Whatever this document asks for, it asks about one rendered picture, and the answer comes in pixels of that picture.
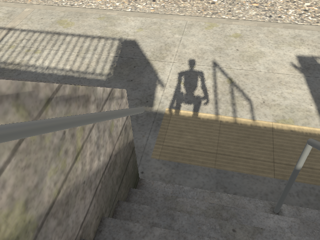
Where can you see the stairs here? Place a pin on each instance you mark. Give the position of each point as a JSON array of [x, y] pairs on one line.
[[164, 211]]

